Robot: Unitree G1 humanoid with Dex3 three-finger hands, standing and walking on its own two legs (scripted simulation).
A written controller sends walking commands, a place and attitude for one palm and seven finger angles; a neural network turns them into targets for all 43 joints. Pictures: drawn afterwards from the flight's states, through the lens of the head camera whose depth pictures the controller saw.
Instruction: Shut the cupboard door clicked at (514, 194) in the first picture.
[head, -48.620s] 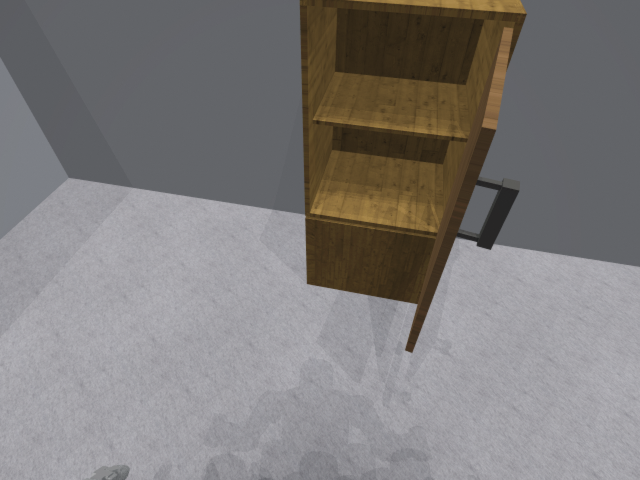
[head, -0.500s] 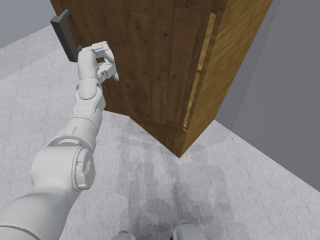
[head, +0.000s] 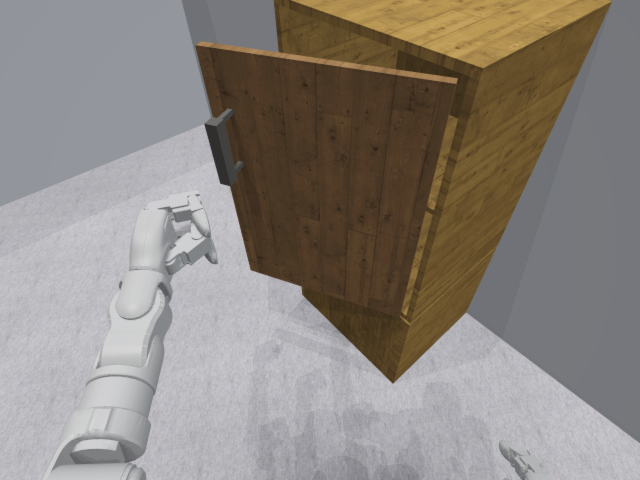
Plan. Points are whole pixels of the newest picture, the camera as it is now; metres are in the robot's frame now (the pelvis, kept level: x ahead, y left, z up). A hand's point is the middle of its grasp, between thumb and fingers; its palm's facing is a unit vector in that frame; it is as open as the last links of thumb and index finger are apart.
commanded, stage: draw the hand back to the body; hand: left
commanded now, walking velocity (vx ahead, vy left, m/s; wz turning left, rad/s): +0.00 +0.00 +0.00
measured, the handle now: (227, 147) +0.67 +0.19 +0.07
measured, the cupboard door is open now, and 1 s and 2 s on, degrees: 27 27 27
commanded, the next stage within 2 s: step back with the hand held close in 1.02 s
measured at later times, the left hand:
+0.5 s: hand (58, 321) +0.24 +0.26 +0.16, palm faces +0.38 -0.86 -0.34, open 5.0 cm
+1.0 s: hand (17, 355) +0.20 +0.26 +0.18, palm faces +0.47 -0.79 -0.40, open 7.4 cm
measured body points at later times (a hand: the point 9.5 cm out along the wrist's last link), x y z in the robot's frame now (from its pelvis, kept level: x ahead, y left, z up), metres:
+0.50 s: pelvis +0.02 +0.01 +0.02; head +0.00 -0.02 +0.47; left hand +0.21 +0.30 +0.18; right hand +0.21 -0.18 -0.07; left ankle +0.00 +0.12 -0.72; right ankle +0.01 -0.12 -0.72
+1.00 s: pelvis +0.02 +0.00 +0.02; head -0.01 -0.03 +0.47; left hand +0.17 +0.30 +0.20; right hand +0.21 -0.22 -0.06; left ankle +0.00 +0.12 -0.72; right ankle +0.01 -0.12 -0.72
